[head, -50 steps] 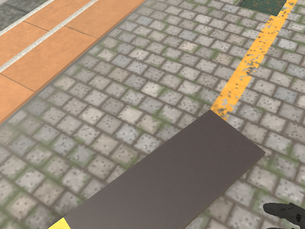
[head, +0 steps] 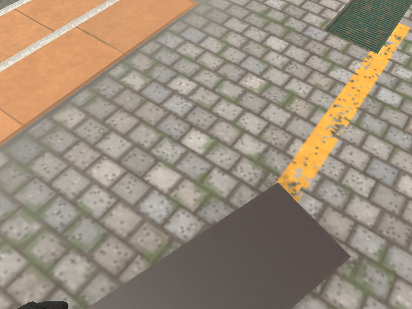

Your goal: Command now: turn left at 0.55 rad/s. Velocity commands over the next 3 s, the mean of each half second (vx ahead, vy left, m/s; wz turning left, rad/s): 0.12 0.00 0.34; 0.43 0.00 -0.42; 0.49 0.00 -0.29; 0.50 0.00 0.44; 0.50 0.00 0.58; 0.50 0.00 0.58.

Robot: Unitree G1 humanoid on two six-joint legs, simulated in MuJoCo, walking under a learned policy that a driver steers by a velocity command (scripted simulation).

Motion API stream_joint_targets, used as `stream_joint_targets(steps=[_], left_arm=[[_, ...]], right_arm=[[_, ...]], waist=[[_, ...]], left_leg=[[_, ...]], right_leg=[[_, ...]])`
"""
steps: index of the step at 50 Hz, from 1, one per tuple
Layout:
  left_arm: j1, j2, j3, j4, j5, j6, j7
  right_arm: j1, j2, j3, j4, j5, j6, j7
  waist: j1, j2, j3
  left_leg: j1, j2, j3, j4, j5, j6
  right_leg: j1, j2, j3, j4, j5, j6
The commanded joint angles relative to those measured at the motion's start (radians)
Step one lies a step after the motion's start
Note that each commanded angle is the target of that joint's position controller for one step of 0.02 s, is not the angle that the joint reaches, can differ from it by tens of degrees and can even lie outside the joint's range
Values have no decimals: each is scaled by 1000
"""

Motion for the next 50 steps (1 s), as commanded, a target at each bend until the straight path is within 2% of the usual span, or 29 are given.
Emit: stream_joint_targets(steps=[1,5,7,8,9,10,11,12,13,14,15,17,20,24,26,27,28,29,30,31,32,33,35,36,39,44,47,49,50], left_arm=[[-16,39,1,-50,-4,-13,-4],[-29,36,-11,-62,-6,-18,-10],[-36,53,-5,-63,-7,-22,-11],[-40,50,-8,-74,-13,-24,-13],[-16,53,-5,-65,-13,-25,-13],[36,58,-1,-56,-19,-30,-20],[116,66,9,-21,-17,-35,-24],[181,116,23,2,2,-39,-27],[199,219,36,6,38,-37,-26],[134,180,28,-27,65,-56,-30],[67,104,7,-62,52,-64,-24],[89,61,-8,-33,5,-66,-14],[194,75,-11,1,-1,-66,-11],[260,108,-2,9,-11,-64,-8],[295,145,7,13,-18,-60,-16],[286,151,8,8,-26,-58,-20],[283,129,0,4,-28,-55,-23],[283,78,-15,-13,-36,-58,-26],[236,27,-32,-34,-34,-67,-32],[177,-24,-51,-71,-25,-81,-38],[180,9,-36,-78,-44,-78,-35],[160,47,-22,-77,-52,-61,-26],[186,57,-10,-50,-35,-31,-23],[207,54,-7,-38,-23,-23,-27],[201,24,-11,-44,-24,-15,-51],[106,11,-29,-102,-23,-3,-80],[68,29,-30,-124,-28,4,-91],[161,59,-12,-107,-31,7,-92],[337,95,16,-57,-39,8,-90]], right_arm=[[-33,-162,-39,-97,-3,10,-18],[-51,-187,-50,-129,-13,19,-8],[-51,-176,-49,-137,-9,22,-2],[-45,-194,-52,-138,-7,23,0],[-47,-178,-49,-144,-1,28,1],[-63,-178,-45,-150,1,29,-1],[-74,-151,-38,-152,15,31,-6],[-5,-103,-25,-140,12,28,-6],[32,-77,-19,-176,20,21,-4],[5,-173,-39,-194,14,-2,-3],[-9,-221,-55,-177,14,-11,3],[45,-151,-42,-128,-11,-20,14],[-10,-98,-23,-139,-2,-56,33],[-105,-20,12,-179,6,-100,39],[-69,-49,2,-173,24,-110,43],[-17,-68,-7,-157,32,-113,41],[55,-82,-16,-132,31,-113,35],[111,-128,-35,-119,20,-116,31],[243,-161,-55,-88,9,-110,21],[398,-211,-71,-59,-6,-92,12],[352,-221,-72,-72,-23,-84,9],[249,-174,-55,-85,-13,-88,8],[132,-77,-22,-91,6,-102,9],[108,-70,-20,-90,-3,-106,9],[103,-83,-25,-78,-33,-122,2],[37,-149,-44,-81,-20,-123,4],[63,-186,-61,-58,-1,-105,20],[56,-201,-66,-49,7,-86,29],[25,-186,-57,-56,6,-70,37]], waist=[[12,156,-171],[-6,210,-145],[-24,186,-133],[-19,243,-110],[-20,215,-99],[20,268,-77],[52,244,-84],[37,120,-139],[-2,-217,-135],[16,-264,-93],[14,-172,-68],[7,-130,-52],[47,-96,-11],[88,-153,-9],[76,-165,-9],[45,-152,-10],[6,-120,-29],[-17,-11,-85],[-92,88,-184],[-161,249,-300],[-122,242,-256],[-73,206,-128],[-11,219,3],[7,232,13],[39,176,-5],[69,161,-10],[55,143,27],[103,151,-17],[192,119,-114]], left_leg=[[187,186,-201,-43,545,3],[94,181,-298,-51,364,12],[54,159,-338,-86,226,-7],[13,166,-400,-77,214,0],[-2,152,-422,-114,106,-15],[-39,146,-476,-55,122,-27],[-52,106,-436,5,108,-75],[-149,35,-342,172,-117,-151],[-405,-132,-91,423,-311,-223],[-465,-44,-100,647,-285,-252],[-442,-4,-112,732,-171,-261],[-464,7,-74,774,-63,-289],[-460,58,42,708,27,-301],[-242,54,95,309,-31,-301],[-120,29,110,169,-89,-294],[-24,30,107,72,8,-284],[119,22,119,5,84,-268],[317,69,55,19,140,-241],[557,197,-80,-3,100,-184],[697,392,-315,-108,-2,-116],[595,491,-491,-209,-173,-49],[468,480,-467,-257,-241,-46],[309,371,-234,-293,-192,-92],[255,323,-136,-310,-126,-108],[200,294,20,-333,-14,-99],[158,306,169,-326,70,-102],[206,345,200,-284,77,-89],[229,344,244,-94,326,-94],[202,303,297,145,507,-114]], right_leg=[[-16,17,21,-116,62,33],[109,34,41,-304,18,17],[165,46,41,-344,3,-6],[200,52,48,-400,-22,-16],[226,58,48,-429,-38,-30],[281,47,59,-548,9,-45],[347,25,43,-706,107,-62],[493,-107,141,-751,167,-105],[565,-353,440,-804,130,-256],[433,-443,616,-859,-10,-381],[383,-377,528,-874,-182,-366],[419,-261,425,-880,-267,-294],[412,-206,349,-908,-173,-307],[339,-169,268,-905,-34,-303],[297,-186,300,-886,-95,-312],[257,-190,323,-867,-135,-304],[187,-180,331,-847,-155,-283],[79,-122,288,-782,-127,-231],[-78,-50,187,-584,-116,-159],[-183,20,99,-267,-209,-121],[-273,11,135,-76,-247,-107],[-314,-35,125,13,-196,-108],[-288,-94,81,29,-61,-81],[-238,-93,53,52,8,-59],[-183,-88,7,75,130,-25],[-10,-118,-29,-198,177,-31],[39,-108,-96,-319,35,-75],[164,-62,-158,-389,-42,-114],[376,-12,-193,-476,26,-143]])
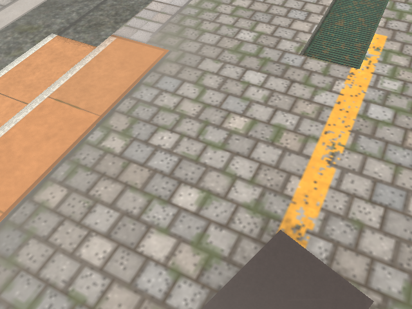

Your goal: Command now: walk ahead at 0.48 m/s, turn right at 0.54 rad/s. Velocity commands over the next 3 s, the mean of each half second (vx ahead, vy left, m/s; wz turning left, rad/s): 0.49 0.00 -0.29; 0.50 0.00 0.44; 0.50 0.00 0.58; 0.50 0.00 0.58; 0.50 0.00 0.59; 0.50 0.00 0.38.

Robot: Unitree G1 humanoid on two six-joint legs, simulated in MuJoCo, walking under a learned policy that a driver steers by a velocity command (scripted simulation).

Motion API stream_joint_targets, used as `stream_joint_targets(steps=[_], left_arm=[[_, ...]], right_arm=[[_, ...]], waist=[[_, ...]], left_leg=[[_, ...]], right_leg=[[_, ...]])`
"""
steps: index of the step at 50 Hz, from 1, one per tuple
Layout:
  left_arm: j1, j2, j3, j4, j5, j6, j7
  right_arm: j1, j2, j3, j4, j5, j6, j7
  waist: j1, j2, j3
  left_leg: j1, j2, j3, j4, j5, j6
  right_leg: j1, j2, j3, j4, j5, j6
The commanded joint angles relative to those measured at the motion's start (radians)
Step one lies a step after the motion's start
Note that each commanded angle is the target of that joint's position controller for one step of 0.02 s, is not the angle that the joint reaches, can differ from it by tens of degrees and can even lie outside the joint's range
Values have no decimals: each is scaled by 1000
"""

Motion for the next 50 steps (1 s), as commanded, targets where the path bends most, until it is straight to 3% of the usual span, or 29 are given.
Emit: stream_joint_targets(steps=[1,2,3,4,5,7,8,12,14,17,19,21,22,23,24,25,26,27,28,31,34,38,43,45,46,47,48,49,50], left_arm=[[405,204,91,75,-13,7,14],[408,253,101,97,-32,10,26],[403,281,87,53,-21,-18,12],[348,209,67,15,-7,-40,-9],[272,163,44,6,7,-58,-11],[170,152,34,-8,27,-86,8],[149,131,25,-17,30,-92,23],[193,118,13,-2,27,-104,63],[233,117,13,21,29,-101,73],[225,144,18,33,34,-106,62],[177,176,32,28,36,-102,53],[107,200,49,13,42,-85,55],[40,189,50,-5,39,-77,57],[-10,160,43,-28,40,-80,63],[50,-56,-14,-52,71,-102,46],[320,-65,-32,-75,16,-140,12],[187,107,-2,-79,-16,-168,4],[69,150,7,-108,-13,-174,7],[22,113,-5,-122,17,-169,25],[16,98,-6,-143,38,-140,55],[-82,57,-23,-177,55,-130,61],[-209,1,-36,-201,44,-130,49],[-212,71,9,-203,22,-154,31],[-48,99,35,-165,23,-167,35],[112,149,55,-143,34,-173,42],[217,248,79,-122,54,-162,48],[235,187,70,-110,36,-157,38],[201,108,51,-120,31,-154,41],[168,82,41,-118,37,-148,42]], right_arm=[[-124,-132,-18,-103,-3,6,16],[-54,1,16,-110,-15,-3,27],[-102,30,41,-194,28,-34,34],[-250,-69,29,-234,71,-58,34],[-333,-100,25,-250,68,-69,30],[-233,-89,31,-231,22,-71,25],[-211,-99,24,-220,19,-65,31],[-336,-47,47,-257,-6,-49,42],[-394,-12,62,-261,6,-47,53],[-414,-54,41,-256,30,-40,68],[-340,-97,19,-234,35,-29,67],[-118,-150,-11,-167,38,0,50],[110,-184,-33,-88,35,15,38],[291,-211,-46,-8,23,24,26],[224,-165,-9,23,13,1,39],[2,-197,3,-83,7,-27,40],[-76,-124,5,-138,14,-40,47],[-65,-107,11,-134,15,-49,51],[-65,-136,5,-129,12,-57,62],[-71,-126,13,-111,8,-72,33],[11,-129,11,-85,21,-67,4],[76,-143,6,-64,31,-30,-9],[85,-130,-1,-58,33,-1,-8],[26,-120,-2,-83,29,4,-9],[12,-66,16,-106,19,-2,-3],[147,12,43,-131,35,-13,0],[169,-55,37,-127,51,-18,-3],[69,-128,17,-127,52,-15,-5],[-16,-140,13,-142,34,-10,-8]], waist=[[231,-44,-126],[136,-265,-78],[105,-352,-181],[141,-136,-73],[111,-24,27],[7,-61,11],[-16,-72,-1],[1,-30,28],[25,-66,19],[11,-111,8],[-35,-134,-21],[-143,-157,-102],[-248,-102,-159],[-334,69,-152],[-154,337,-51],[67,531,-203],[9,274,-38],[0,40,11],[16,-93,22],[54,-24,19],[2,1,13],[-77,57,16],[-70,110,8],[29,139,-53],[102,88,-175],[61,-220,-329],[65,-305,-316],[93,-165,-181],[90,-63,-105]], left_leg=[[-314,105,8,608,712,25],[-755,27,-38,1043,-25,-55],[-943,-57,-193,1215,-43,-57],[-1016,-34,-253,1199,87,-41],[-1015,8,-258,1117,201,-13],[-891,58,-285,1026,316,-23],[-846,67,-287,987,336,-27],[-831,4,-190,738,545,-71],[-764,-20,-149,535,646,-76],[-678,-27,-128,392,694,-45],[-608,-43,-125,366,636,1],[-427,-86,-126,396,540,40],[-209,-113,-122,335,586,64],[-14,-115,-166,257,611,87],[35,-60,-369,299,685,111],[86,192,-1081,-100,158,351],[-36,235,-1130,-228,-16,345],[-157,229,-1025,-194,-11,304],[-256,186,-952,-183,104,271],[-357,83,-715,-192,362,239],[-337,46,-569,-169,596,226],[-346,-3,-503,-109,573,172],[-217,31,-624,37,513,141],[-246,15,-634,170,640,108],[-334,-28,-582,410,594,69],[-675,-162,-425,741,246,-13],[-864,-110,-412,916,120,-27],[-911,-65,-417,979,222,-35],[-884,-36,-391,975,302,-38]], right_leg=[[581,127,-83,-122,26,-63],[773,4,158,-65,-36,-119],[755,-186,698,-379,-300,-266],[662,-276,818,-568,-340,-276],[547,-261,713,-562,-244,-263],[401,-194,535,-499,-40,-263],[368,-153,458,-501,3,-244],[298,-59,260,-559,196,-217],[333,-42,183,-588,264,-198],[450,-82,126,-623,358,-178],[540,-110,75,-561,599,-158],[581,-127,30,-376,892,-121],[518,-92,-5,-145,944,-92],[338,19,-10,289,666,-50],[-29,175,55,694,-257,-33],[-269,217,204,867,-266,-69],[-335,143,205,834,-134,-89],[-310,87,212,737,-20,-109],[-240,54,205,663,14,-103],[-132,1,205,430,90,-56],[-133,12,162,217,213,4],[-25,90,117,-86,403,52],[23,118,159,-223,354,22],[222,112,140,-276,263,-31],[458,-22,252,-265,238,-102],[815,-267,687,-326,55,-281],[851,-338,925,-412,-159,-328],[741,-302,792,-430,-156,-290],[624,-264,634,-426,-13,-256]])
Over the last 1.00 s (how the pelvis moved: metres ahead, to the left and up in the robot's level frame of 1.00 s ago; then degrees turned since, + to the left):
0.17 -0.01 -0.01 -8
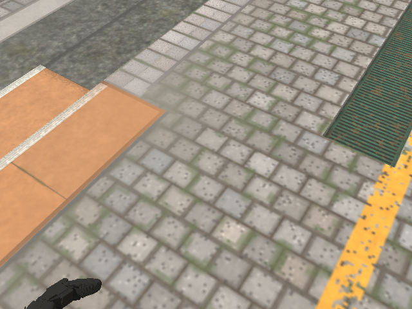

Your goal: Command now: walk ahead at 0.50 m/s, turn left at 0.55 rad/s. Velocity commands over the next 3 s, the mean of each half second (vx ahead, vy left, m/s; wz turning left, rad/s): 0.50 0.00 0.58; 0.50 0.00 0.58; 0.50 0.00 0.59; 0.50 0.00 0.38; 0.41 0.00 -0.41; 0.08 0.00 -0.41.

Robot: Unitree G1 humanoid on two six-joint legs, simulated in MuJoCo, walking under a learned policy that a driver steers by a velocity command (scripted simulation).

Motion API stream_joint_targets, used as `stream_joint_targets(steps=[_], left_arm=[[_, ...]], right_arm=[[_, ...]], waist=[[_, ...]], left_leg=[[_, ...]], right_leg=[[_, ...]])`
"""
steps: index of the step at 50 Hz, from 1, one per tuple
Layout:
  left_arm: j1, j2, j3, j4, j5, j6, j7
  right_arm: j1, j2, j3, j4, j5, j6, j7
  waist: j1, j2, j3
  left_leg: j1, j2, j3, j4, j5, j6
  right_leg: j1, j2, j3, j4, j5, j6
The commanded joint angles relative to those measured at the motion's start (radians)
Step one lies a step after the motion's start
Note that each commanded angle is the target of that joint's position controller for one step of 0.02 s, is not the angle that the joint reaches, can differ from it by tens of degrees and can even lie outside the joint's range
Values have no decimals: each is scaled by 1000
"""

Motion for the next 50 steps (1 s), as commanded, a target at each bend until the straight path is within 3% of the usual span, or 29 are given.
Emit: stream_joint_targets(steps=[1,3,6,10,14,18,20,21,22,23,24,25,26,27,28,29,31,33,36,39,42,43,44,45,46,47,48,49,50], left_arm=[[162,98,41,-13,4,3,5],[140,84,37,10,9,0,5],[151,116,50,56,-2,-17,4],[154,165,60,93,-8,-7,13],[223,205,66,131,-23,8,22],[257,236,73,150,-33,41,30],[260,274,83,147,-33,56,39],[254,286,85,146,-33,59,40],[222,265,77,137,-36,54,40],[231,160,49,112,0,36,36],[335,128,17,40,26,1,20],[236,216,31,19,-18,-22,12],[175,212,28,-8,-39,-25,15],[157,207,28,1,-21,-16,26],[146,214,32,2,2,-6,32],[158,215,35,-2,12,5,29],[165,181,27,-5,16,23,27],[92,147,13,-30,20,26,26],[-32,104,-5,-56,20,14,15],[-109,122,2,-83,1,6,2],[-69,168,25,-81,-5,1,0],[-3,182,36,-65,-3,-2,4],[102,204,51,-46,6,-6,9],[248,252,64,-40,18,-4,18],[303,307,76,-8,24,8,11],[287,214,61,-29,1,13,7],[236,162,47,-36,-3,19,14],[181,152,41,-34,7,25,15],[155,136,35,-23,11,27,15]], right_arm=[[-100,-122,-26,-124,-19,-17,0],[-115,-93,-27,-133,-13,-9,15],[-139,-63,-21,-129,-13,-3,25],[-236,-31,1,-137,-16,-22,48],[-367,-32,8,-174,-10,-36,76],[-426,-48,3,-208,-16,-35,97],[-352,-89,-18,-200,-24,-28,96],[-250,-123,-37,-174,-24,-21,89],[-84,-161,-63,-125,-24,-12,74],[-7,-212,-77,-92,-26,-3,55],[-13,-290,-69,-131,-36,-14,56],[42,-231,-71,-126,-38,-13,54],[-7,-194,-64,-117,-29,-23,53],[-84,-148,-51,-121,-14,-31,50],[-131,-132,-42,-131,-12,-33,46],[-152,-137,-41,-132,-22,-34,41],[-162,-137,-41,-113,-25,-36,31],[-156,-153,-45,-95,-22,-35,15],[-115,-167,-51,-67,-13,-22,-1],[-37,-164,-50,-28,-8,-18,-2],[-34,-158,-52,-15,-11,-16,-4],[-51,-152,-52,-19,-13,-14,-2],[-62,-124,-41,-28,-18,-14,3],[-48,-74,-21,-51,-37,-14,6],[134,-6,1,-59,-5,-21,11],[116,-116,-15,-35,7,-19,9],[-15,-172,-33,-52,4,-13,8],[-77,-165,-34,-71,-10,-7,4],[-112,-151,-37,-85,-22,-8,6]], waist=[[111,-64,-53],[76,-111,-12],[58,-98,16],[88,-86,21],[135,-65,42],[124,-66,67],[70,-92,6],[15,-94,-49],[-73,-55,-106],[-71,150,-162],[19,238,-342],[-72,101,-430],[-46,38,-284],[-2,-36,-196],[25,-45,-127],[56,-26,-96],[79,1,-63],[64,7,-26],[10,27,-22],[-23,41,-13],[18,79,-6],[57,87,-27],[113,67,-101],[165,-36,-255],[86,-376,-386],[113,-263,-329],[143,-155,-176],[122,-85,-90],[104,-80,-27]], left_leg=[[-471,123,-1,184,127,-12],[-408,165,6,105,162,-11],[-409,173,18,-16,259,-23],[-360,166,71,-301,484,-23],[-335,147,108,-471,594,4],[-341,117,149,-565,477,46],[-200,59,203,-560,367,84],[-54,41,205,-566,365,111],[185,36,188,-640,477,150],[546,185,1,-558,784,215],[844,412,-471,-550,955,424],[838,398,-460,-656,700,431],[719,344,-370,-705,601,378],[568,299,-294,-731,592,324],[446,276,-278,-763,633,309],[345,270,-269,-791,673,309],[216,246,-221,-823,724,301],[117,191,-144,-831,753,270],[35,102,-72,-798,648,191],[74,136,-150,-772,504,163],[187,190,-246,-683,500,137],[195,178,-249,-626,564,121],[171,128,-215,-490,613,91],[52,61,-145,-220,424,57],[-299,-71,-47,116,-152,-7],[-415,15,-64,239,-115,-19],[-447,50,-33,259,-12,-28],[-419,84,3,234,59,-33],[-399,113,7,191,98,-35]], right_leg=[[449,-353,430,-277,-61,-192],[347,-302,291,-322,50,-168],[313,-280,154,-359,213,-165],[313,-251,0,-363,263,-143],[389,-271,-68,-342,262,-117],[516,-305,-114,-262,429,-82],[536,-306,-148,-109,735,-65],[495,-301,-150,32,799,-55],[365,-255,-173,261,736,-31],[-2,-117,-189,663,-5,5],[-342,-3,-30,956,-464,53],[-395,-50,96,933,-381,51],[-433,-96,95,817,-299,46],[-398,-143,93,709,-220,55],[-357,-153,83,657,-192,72],[-299,-163,91,614,-167,90],[-244,-166,72,522,-152,115],[-218,-145,43,386,-47,129],[-88,-72,8,118,229,116],[-30,-41,34,-2,303,87],[-13,-53,74,-43,180,35],[66,-45,61,-66,157,11],[232,-72,63,-81,177,-23],[497,-226,213,-52,148,-79],[804,-467,697,-148,-71,-259],[756,-478,812,-223,-375,-241],[617,-430,646,-252,-392,-192],[480,-388,518,-268,-266,-164],[378,-349,415,-288,-144,-158]])
Over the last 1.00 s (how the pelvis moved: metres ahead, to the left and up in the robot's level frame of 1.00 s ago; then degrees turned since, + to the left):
0.58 -0.12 0.02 8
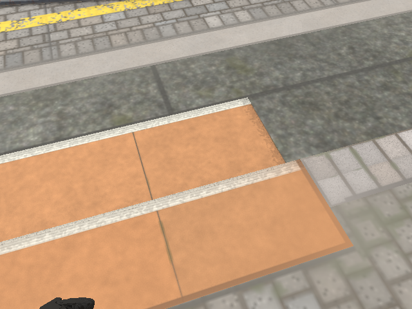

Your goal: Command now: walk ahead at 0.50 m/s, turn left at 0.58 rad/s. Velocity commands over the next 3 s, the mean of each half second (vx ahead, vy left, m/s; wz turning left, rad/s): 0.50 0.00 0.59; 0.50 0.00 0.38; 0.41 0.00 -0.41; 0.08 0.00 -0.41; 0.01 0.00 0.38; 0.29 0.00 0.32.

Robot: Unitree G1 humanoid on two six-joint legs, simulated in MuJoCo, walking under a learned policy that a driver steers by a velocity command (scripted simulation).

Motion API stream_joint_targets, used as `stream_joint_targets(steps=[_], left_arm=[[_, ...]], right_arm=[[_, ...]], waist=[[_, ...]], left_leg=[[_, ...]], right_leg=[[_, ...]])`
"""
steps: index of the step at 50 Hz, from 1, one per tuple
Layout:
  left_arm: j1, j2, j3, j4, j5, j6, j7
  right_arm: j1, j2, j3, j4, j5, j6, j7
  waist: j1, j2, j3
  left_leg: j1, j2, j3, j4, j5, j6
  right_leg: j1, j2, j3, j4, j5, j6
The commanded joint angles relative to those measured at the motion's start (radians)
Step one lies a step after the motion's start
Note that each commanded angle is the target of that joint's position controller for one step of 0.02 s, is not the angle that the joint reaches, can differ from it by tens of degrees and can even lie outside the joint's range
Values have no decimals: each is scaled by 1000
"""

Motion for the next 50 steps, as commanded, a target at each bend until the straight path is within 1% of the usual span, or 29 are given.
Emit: stream_joint_targets(steps=[1,3,5,12,13,14,16,20,22,23,24,25,26,27,28,30,31,33,35,38,41,43,44,45,46,47,48,49,50], left_arm=[[98,109,37,-18,9,-1,8],[93,94,38,3,-2,-11,7],[106,119,49,28,-9,-18,7],[134,178,67,84,-11,1,16],[218,49,16,77,105,-34,-9],[246,68,21,96,99,-43,-15],[257,126,27,108,77,-39,-16],[282,188,30,142,70,-7,-12],[245,220,29,151,87,-11,-16],[282,148,2,155,125,-20,-24],[406,13,-52,105,152,-36,-52],[233,78,-33,116,83,-34,-72],[47,75,-28,52,48,-42,-67],[5,113,-19,31,57,-51,-43],[37,112,-20,26,89,-47,-17],[94,54,-41,31,87,-22,4],[102,49,-45,29,78,-8,6],[102,48,-55,32,63,13,6],[12,13,-76,7,55,30,-6],[-88,50,-78,-18,41,31,-22],[-143,104,-64,-10,50,16,-24],[-92,157,-39,7,31,-4,-13],[49,198,-16,51,19,-20,-7],[231,251,-2,99,31,-27,-14],[400,223,-6,132,37,-11,-21],[473,174,-13,171,47,-19,-22],[368,160,-15,168,39,-24,-22],[270,105,-29,146,39,-19,-18],[235,66,-42,150,36,-21,-14]], right_arm=[[-69,-122,-38,-118,-6,-13,2],[-49,-81,-32,-114,2,-2,6],[-88,-56,-25,-131,-4,5,7],[-249,-25,-8,-162,-5,-14,39],[-127,29,43,-99,-153,-32,98],[-157,12,28,-100,-136,-38,115],[-253,-31,21,-121,-107,-52,115],[-297,-49,26,-142,-95,-67,94],[-151,-121,-7,-111,-64,-92,84],[38,-177,-35,-56,-68,-96,63],[268,-244,-51,-17,-60,-83,35],[359,-191,-31,41,-92,-77,40],[342,-205,-45,78,-99,-97,43],[253,-174,-37,72,-74,-109,45],[173,-97,-5,72,-61,-118,49],[12,-38,26,30,-69,-120,63],[-44,-30,32,12,-74,-121,65],[-118,-64,28,-16,-90,-127,75],[-95,-116,11,-5,-98,-125,96],[24,-149,-10,28,-104,-114,126],[64,-151,-12,48,-98,-100,116],[71,-138,-4,61,-97,-100,94],[75,-108,7,62,-116,-105,88],[213,10,38,47,-133,-111,75],[257,23,52,46,-136,-118,88],[27,-52,31,-5,-114,-109,87],[-53,-56,28,-21,-106,-104,61],[-53,-66,33,-11,-123,-102,40],[-66,-38,49,-17,-145,-100,29]], waist=[[63,-109,-41],[48,-138,-35],[49,-117,-15],[100,-79,12],[96,-97,-33],[108,-90,25],[120,-68,44],[94,-112,57],[-22,-99,-47],[-76,-33,-206],[-77,203,-547],[-191,50,-401],[-200,58,-144],[-156,81,-61],[-79,84,-73],[47,56,-50],[72,43,-40],[85,28,-19],[51,23,7],[-10,33,12],[-30,28,3],[4,27,-29],[52,-8,-114],[48,-214,-371],[123,-315,-479],[201,-169,-244],[150,-92,-77],[111,-42,-65],[80,-50,-77]], left_leg=[[-333,141,-13,63,114,-14],[-304,159,12,8,121,-16],[-344,176,17,-59,151,-25],[-339,171,85,-395,449,-29],[-340,180,90,-373,445,-20],[-391,186,57,-381,422,-14],[-421,165,93,-463,394,4],[-284,80,173,-551,256,56],[89,-24,225,-607,386,116],[444,3,137,-499,517,192],[982,259,-389,-590,482,436],[961,341,-615,-758,536,398],[773,306,-455,-797,487,292],[568,285,-369,-807,451,288],[422,262,-312,-820,442,284],[122,246,-262,-909,430,285],[53,237,-254,-958,370,286],[-83,186,-175,-1002,313,257],[-181,134,-110,-999,338,232],[-72,189,-191,-932,337,238],[132,245,-223,-856,379,196],[206,224,-189,-760,573,136],[162,148,-116,-603,675,71],[-6,-3,-43,-322,410,-4],[-333,-124,13,-8,-166,-60],[-553,-72,-43,156,-140,-19],[-592,10,-31,182,-18,-2],[-528,68,-34,119,82,2],[-461,110,-39,58,141,2]], right_leg=[[305,-302,366,-311,-86,-143],[265,-279,262,-353,-13,-150],[264,-296,202,-385,54,-169],[337,-275,-32,-396,203,-138],[403,-326,-34,-443,114,-189],[447,-344,-25,-441,112,-190],[525,-332,-73,-420,143,-169],[571,-365,-139,-340,395,-157],[427,-303,-245,-72,771,-114],[213,-258,-262,203,645,-53],[-142,-104,-191,508,-40,42],[-355,14,-9,740,-349,43],[-508,-28,100,819,-310,18],[-489,-84,117,832,-268,17],[-397,-114,133,777,-223,9],[-210,-148,119,675,-174,10],[-186,-144,108,618,-182,20],[-102,-130,65,443,-102,48],[22,-98,17,223,22,69],[14,-72,34,71,200,75],[-63,-68,27,6,209,34],[27,-44,-19,-21,216,-36],[235,-50,-2,23,264,-96],[650,-190,226,30,411,-291],[960,-378,649,-114,181,-451],[835,-346,724,-231,-149,-334],[632,-327,638,-265,-282,-271],[480,-303,594,-291,-208,-273],[400,-280,537,-305,-71,-281]])
Over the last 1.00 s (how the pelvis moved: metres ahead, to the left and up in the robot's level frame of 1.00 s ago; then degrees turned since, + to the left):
0.59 0.15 -0.03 37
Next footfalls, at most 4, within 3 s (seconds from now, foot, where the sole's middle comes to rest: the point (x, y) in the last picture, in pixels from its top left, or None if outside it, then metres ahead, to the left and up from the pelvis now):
0.44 left None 0.36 0.22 -0.76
0.88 right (170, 241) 0.70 0.14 -0.76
1.34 left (98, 223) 0.79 0.40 -0.76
1.78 right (170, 176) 1.07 0.15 -0.89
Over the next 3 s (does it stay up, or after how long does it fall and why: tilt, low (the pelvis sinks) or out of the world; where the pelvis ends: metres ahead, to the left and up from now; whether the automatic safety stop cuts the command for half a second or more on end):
stays up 1.16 0.30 -0.11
